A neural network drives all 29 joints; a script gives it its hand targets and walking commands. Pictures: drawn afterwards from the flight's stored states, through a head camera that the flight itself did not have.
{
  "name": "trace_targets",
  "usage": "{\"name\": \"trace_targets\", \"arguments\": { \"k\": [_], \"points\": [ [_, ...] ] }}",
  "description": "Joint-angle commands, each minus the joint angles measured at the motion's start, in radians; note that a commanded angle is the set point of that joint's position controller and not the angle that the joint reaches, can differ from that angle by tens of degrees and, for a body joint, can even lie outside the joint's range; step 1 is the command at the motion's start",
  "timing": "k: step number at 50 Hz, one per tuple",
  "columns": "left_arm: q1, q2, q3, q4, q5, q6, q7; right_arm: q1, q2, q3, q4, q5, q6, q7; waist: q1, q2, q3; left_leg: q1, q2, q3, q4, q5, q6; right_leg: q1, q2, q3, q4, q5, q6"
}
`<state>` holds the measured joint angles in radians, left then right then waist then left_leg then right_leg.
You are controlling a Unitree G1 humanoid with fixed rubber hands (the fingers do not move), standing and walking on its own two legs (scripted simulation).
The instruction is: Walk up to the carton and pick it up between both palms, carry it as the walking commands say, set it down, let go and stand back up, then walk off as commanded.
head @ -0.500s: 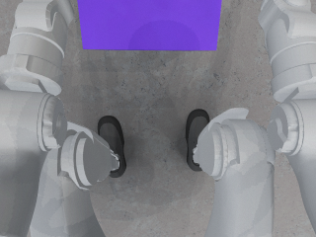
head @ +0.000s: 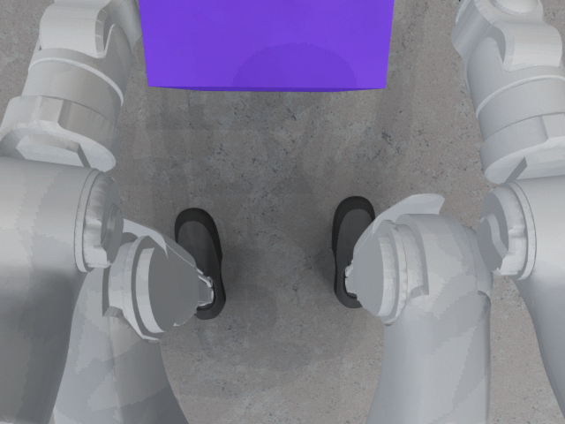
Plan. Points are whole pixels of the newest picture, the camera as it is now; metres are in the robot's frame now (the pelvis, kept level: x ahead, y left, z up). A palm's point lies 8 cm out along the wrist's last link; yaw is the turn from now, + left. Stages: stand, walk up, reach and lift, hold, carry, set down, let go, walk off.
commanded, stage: reach and lift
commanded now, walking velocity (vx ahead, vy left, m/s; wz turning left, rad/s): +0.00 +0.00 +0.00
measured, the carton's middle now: out of the picture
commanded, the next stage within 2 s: none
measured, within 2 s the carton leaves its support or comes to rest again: leaves its support in 0.96 s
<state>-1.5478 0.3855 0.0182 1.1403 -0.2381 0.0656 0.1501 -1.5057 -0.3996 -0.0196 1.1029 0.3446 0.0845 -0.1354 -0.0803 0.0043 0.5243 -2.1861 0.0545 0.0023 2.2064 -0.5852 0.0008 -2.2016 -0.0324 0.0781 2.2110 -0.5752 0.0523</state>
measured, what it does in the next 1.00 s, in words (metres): stands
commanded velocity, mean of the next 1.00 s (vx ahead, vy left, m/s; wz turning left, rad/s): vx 0.00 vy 0.00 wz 0.00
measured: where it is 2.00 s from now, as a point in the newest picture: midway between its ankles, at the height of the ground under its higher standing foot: (279, 274)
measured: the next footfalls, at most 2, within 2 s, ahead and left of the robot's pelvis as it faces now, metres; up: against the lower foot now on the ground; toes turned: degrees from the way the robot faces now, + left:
none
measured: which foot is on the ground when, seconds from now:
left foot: down 0.00-1.00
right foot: down 0.00-1.00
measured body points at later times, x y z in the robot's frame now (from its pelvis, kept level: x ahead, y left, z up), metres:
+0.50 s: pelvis +0.00 +0.00 +0.00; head +0.38 -0.02 +0.22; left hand +0.58 +0.12 -0.20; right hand +0.56 -0.17 -0.19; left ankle +0.12 +0.13 -0.34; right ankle +0.12 -0.14 -0.34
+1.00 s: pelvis -0.01 +0.00 -0.01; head +0.37 -0.01 +0.22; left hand +0.57 +0.11 -0.19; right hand +0.55 -0.18 -0.18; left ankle +0.12 +0.13 -0.34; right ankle +0.12 -0.14 -0.34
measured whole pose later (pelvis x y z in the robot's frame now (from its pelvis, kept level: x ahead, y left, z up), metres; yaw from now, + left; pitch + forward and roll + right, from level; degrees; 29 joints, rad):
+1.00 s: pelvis -0.01 +0.00 -0.01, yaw +1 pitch +30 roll +0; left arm -1.57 0.35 0.02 1.09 -0.24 0.24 0.16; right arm -1.56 -0.32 -0.05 1.08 0.26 0.24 -0.13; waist -0.09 0.00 0.53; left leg -2.20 0.02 -0.01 2.24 -0.55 0.00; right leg -2.19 -0.01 0.10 2.25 -0.57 0.08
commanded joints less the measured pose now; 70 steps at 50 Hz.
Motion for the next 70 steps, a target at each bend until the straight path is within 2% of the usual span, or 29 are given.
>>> {"name": "trace_targets", "arguments": {
  "k": [1, 9, 10, 13, 16, 19, 21, 24, 29, 32, 33, 34, 35, 37, 40, 41, 45, 47, 50, 51, 54, 57, 59, 61, 64, 65, 66, 68, 70],
  "points": [
    [-0.287, -0.048, -0.11, -0.128, -0.063, -0.069, -0.022, -0.284, 0.203, 0.152, -0.106, 0.068, -0.078, 0.023, 0.088, -0.061, -1.563, 0.67, -0.103, 0.065, -0.16, 0.451, -0.006, 0.712, 0.079, -0.141, -0.176, 0.507, 0.01],
    [-0.297, -0.256, -0.135, -0.09, -0.042, -0.055, -0.072, -0.253, 0.327, 0.11, -0.036, -0.011, -0.083, 0.052, 0.007, -0.019, -1.478, 0.641, -0.116, 0.055, -0.161, 0.396, -0.014, 0.672, 0.096, -0.146, -0.188, 0.466, -0.002],
    [-0.314, -0.261, -0.135, -0.128, -0.036, -0.061, -0.079, -0.284, 0.362, 0.097, -0.048, -0.017, -0.081, 0.056, 0.024, -0.015, -1.489, 0.634, -0.127, 0.061, -0.162, 0.431, -0.019, 0.673, 0.095, -0.145, -0.186, 0.491, -0.001],
    [-0.313, -0.31, -0.135, -0.116, -0.017, -0.056, -0.092, -0.229, 0.364, 0.041, 0.008, -0.088, -0.08, 0.055, -0.025, -0.002, -1.451, 0.601, -0.132, 0.055, -0.148, 0.428, -0.026, 0.682, 0.095, -0.142, -0.183, 0.5, -0.005],
    [-0.388, -0.564, -0.221, -0.117, -0.029, -0.042, -0.151, -0.298, 0.599, 0.074, 0.029, -0.108, -0.065, 0.114, -0.05, 0.027, -1.431, 0.675, -0.144, 0.033, -0.164, 0.439, -0.029, 0.608, 0.104, -0.158, -0.167, 0.486, -0.02],
    [-0.467, -0.79, -0.221, -0.133, 0.006, -0.011, -0.224, -0.398, 0.871, 0.115, -0.016, -0.116, -0.031, 0.204, -0.014, 0.044, -1.369, 0.644, -0.155, 0.048, -0.159, 0.39, -0.018, 0.572, 0.115, -0.165, -0.154, 0.423, -0.025],
    [-0.503, -0.908, -0.202, -0.166, 0.028, 0.005, -0.266, -0.38, 0.988, 0.098, -0.001, -0.147, -0.003, 0.247, -0.025, 0.031, -1.317, 0.572, -0.169, 0.053, -0.15, 0.376, -0.017, 0.571, 0.12, -0.164, -0.149, 0.419, -0.032],
    [-0.535, -0.971, -0.192, -0.202, 0.021, 0.023, -0.302, -0.391, 1.073, 0.081, -0.04, -0.159, 0.025, 0.288, -0.037, 0.019, -1.343, 0.572, -0.171, 0.064, -0.137, 0.371, -0.022, 0.587, 0.123, -0.17, -0.143, 0.412, -0.034],
    [-0.523, -1.071, -0.173, -0.212, 0.041, 0.054, -0.334, -0.432, 1.13, 0.073, -0.096, -0.145, 0.05, 0.332, -0.01, 0.071, -1.356, 0.54, -0.175, 0.075, -0.136, 0.35, -0.017, 0.56, 0.126, -0.164, -0.143, 0.388, -0.045],
    [-0.562, -1.08, -0.189, -0.247, 0.011, 0.058, -0.346, -0.428, 1.141, 0.071, -0.122, -0.159, 0.066, 0.336, -0.05, 0.027, -1.399, 0.536, -0.177, 0.072, -0.133, 0.335, -0.012, 0.606, 0.13, -0.167, -0.143, 0.384, -0.047],
    [-0.587, -1.088, -0.212, -0.249, -0.003, 0.06, -0.346, -0.434, 1.133, 0.061, -0.119, -0.15, 0.067, 0.337, -0.068, 0.066, -1.429, 0.54, -0.168, 0.08, -0.122, 0.341, -0.021, 0.596, 0.123, -0.166, -0.137, 0.401, -0.054],
    [-0.576, -1.078, -0.194, -0.273, 0.002, 0.062, -0.348, -0.451, 1.15, 0.078, -0.165, -0.141, 0.071, 0.339, -0.049, 0.02, -1.437, 0.556, -0.175, 0.07, -0.139, 0.346, -0.009, 0.609, 0.128, -0.176, -0.14, 0.403, -0.046],
    [-0.592, -1.088, -0.207, -0.273, -0.008, 0.065, -0.349, -0.469, 1.155, 0.07, -0.169, -0.135, 0.073, 0.342, -0.053, 0.05, -1.474, 0.575, -0.175, 0.078, -0.131, 0.354, -0.01, 0.606, 0.129, -0.175, -0.14, 0.408, -0.045],
    [-0.605, -1.079, -0.225, -0.326, -0.007, 0.066, -0.334, -0.493, 1.154, 0.106, -0.234, -0.093, 0.07, 0.335, -0.016, 0.072, -1.607, 0.651, -0.171, 0.079, -0.125, 0.412, -0.01, 0.646, 0.133, -0.172, -0.122, 0.463, -0.04],
    [-0.665, -1.087, -0.28, -0.448, -0.052, 0.068, -0.314, -0.524, 1.166, 0.149, -0.349, -0.066, 0.077, 0.314, -0.055, 0.034, -1.894, 0.789, -0.178, 0.087, -0.119, 0.502, -0.014, 0.812, 0.142, -0.193, -0.124, 0.572, -0.031],
    [-0.69, -1.095, -0.296, -0.469, -0.061, 0.073, -0.307, -0.532, 1.175, 0.157, -0.365, -0.052, 0.08, 0.309, -0.04, 0.072, -1.969, 0.825, -0.174, 0.096, -0.113, 0.531, -0.021, 0.83, 0.14, -0.19, -0.117, 0.601, -0.026],
    [-0.725, -1.099, -0.316, -0.58, -0.084, 0.09, -0.284, -0.577, 1.214, 0.194, -0.489, -0.021, 0.1, 0.291, -0.048, 0.032, -2.218, 0.972, -0.183, 0.085, -0.125, 0.606, -0.013, 0.933, 0.148, -0.205, -0.125, 0.676, -0.014],
    [-0.755, -1.129, -0.318, -0.622, -0.084, 0.105, -0.275, -0.639, 1.212, 0.198, -0.557, -0.006, 0.106, 0.281, -0.041, 0.075, -2.301, 1.031, -0.193, 0.102, -0.131, 0.605, -0.023, 0.943, 0.153, -0.211, -0.148, 0.655, -0.016],
    [-0.735, -1.14, -0.294, -0.599, -0.056, 0.122, -0.262, -0.669, 1.212, 0.187, -0.579, -0.01, 0.115, 0.281, -0.029, 0.079, -2.26, 1.048, -0.192, 0.099, -0.152, 0.564, -0.017, 0.883, 0.156, -0.225, -0.165, 0.588, -0.013],
    [-0.761, -1.137, -0.286, -0.611, -0.053, 0.121, -0.261, -0.695, 1.222, 0.189, -0.576, -0.019, 0.125, 0.279, -0.043, 0.043, -2.254, 1.037, -0.191, 0.102, -0.152, 0.541, -0.016, 0.9, 0.154, -0.225, -0.181, 0.573, -0.007],
    [-0.783, -1.103, -0.245, -0.628, -0.022, 0.132, -0.25, -0.761, 1.234, 0.204, -0.651, -0.001, 0.135, 0.277, 0.024, 0.031, -2.279, 1.037, -0.192, 0.113, -0.178, 0.492, -0.008, 0.922, 0.16, -0.223, -0.2, 0.528, 0.001],
    [-0.821, -1.095, -0.21, -0.631, -0.008, 0.142, -0.25, -0.832, 1.218, 0.204, -0.662, -0.002, 0.143, 0.267, 0.021, -0.006, -2.264, 1.002, -0.194, 0.116, -0.193, 0.427, 0.001, 0.957, 0.164, -0.23, -0.218, 0.475, 0.003],
    [-0.809, -1.101, -0.17, -0.605, 0.02, 0.151, -0.253, -0.824, 1.249, 0.193, -0.625, -0.008, 0.157, 0.266, 0.063, -0.007, -2.209, 0.958, -0.2, 0.121, -0.213, 0.387, 0.006, 0.951, 0.167, -0.217, -0.239, 0.443, 0.002],
    [-0.837, -1.131, -0.174, -0.636, 0.004, 0.161, -0.257, -0.889, 1.239, 0.201, -0.69, -0.012, 0.158, 0.256, 0.062, -0.017, -2.298, 0.984, -0.208, 0.126, -0.21, 0.385, 0.004, 0.998, 0.167, -0.208, -0.249, 0.427, -0.005],
    [-0.818, -1.13, -0.151, -0.571, 0.022, 0.168, -0.263, -0.868, 1.239, 0.175, -0.629, -0.035, 0.164, 0.243, 0.041, -0.034, -2.204, 0.929, -0.197, 0.128, -0.226, 0.342, 0.002, 0.982, 0.17, -0.214, -0.27, 0.402, -0.003],
    [-0.807, -1.119, -0.132, -0.601, 0.015, 0.17, -0.263, -0.922, 1.239, 0.189, -0.718, -0.024, 0.16, 0.239, 0.06, -0.049, -2.29, 0.976, -0.208, 0.125, -0.225, 0.377, 0.011, 1.045, 0.168, -0.207, -0.275, 0.434, 0.003],
    [-0.844, -1.138, -0.146, -0.617, -0.006, 0.166, -0.269, -0.888, 1.228, 0.175, -0.667, -0.04, 0.161, 0.237, 0.016, -0.063, -2.282, 0.932, -0.203, 0.116, -0.224, 0.36, 0.004, 1.041, 0.164, -0.209, -0.273, 0.427, -0.002],
    [-0.827, -1.141, -0.143, -0.606, 0.008, 0.168, -0.273, -0.901, 1.236, 0.157, -0.684, -0.042, 0.155, 0.226, 0.032, -0.022, -2.277, 0.949, -0.209, 0.122, -0.241, 0.379, 0.005, 1.043, 0.174, -0.207, -0.281, 0.444, -0.009],
    [-0.847, -1.139, -0.16, -0.681, -0.019, 0.173, -0.27, -0.882, 1.235, 0.168, -0.73, -0.042, 0.163, 0.217, 0.012, -0.044, -2.395, 0.973, -0.215, 0.133, -0.232, 0.406, -0.002, 1.146, 0.177, -0.195, -0.295, 0.483, -0.011]
  ]
}}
